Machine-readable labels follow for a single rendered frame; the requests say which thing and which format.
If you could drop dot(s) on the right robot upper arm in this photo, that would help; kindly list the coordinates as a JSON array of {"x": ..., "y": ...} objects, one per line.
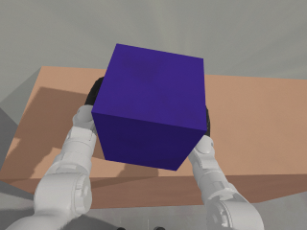
[{"x": 232, "y": 215}]

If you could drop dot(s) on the left robot hand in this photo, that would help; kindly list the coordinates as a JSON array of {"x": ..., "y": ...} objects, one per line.
[{"x": 92, "y": 95}]

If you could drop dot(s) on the pedestal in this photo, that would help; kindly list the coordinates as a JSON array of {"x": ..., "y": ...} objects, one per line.
[{"x": 258, "y": 127}]

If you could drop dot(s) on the right robot hand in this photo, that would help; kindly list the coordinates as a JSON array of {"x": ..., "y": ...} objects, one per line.
[{"x": 207, "y": 133}]

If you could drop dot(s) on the robot left forearm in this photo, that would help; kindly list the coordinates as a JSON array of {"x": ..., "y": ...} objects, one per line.
[{"x": 78, "y": 147}]

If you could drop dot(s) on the left robot upper arm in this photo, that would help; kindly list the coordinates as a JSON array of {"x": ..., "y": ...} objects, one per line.
[{"x": 60, "y": 199}]

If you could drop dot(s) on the robot right forearm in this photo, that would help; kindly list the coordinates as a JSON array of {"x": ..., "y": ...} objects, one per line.
[{"x": 209, "y": 176}]

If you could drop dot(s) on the carton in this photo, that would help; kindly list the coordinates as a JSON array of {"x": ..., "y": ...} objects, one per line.
[{"x": 150, "y": 109}]

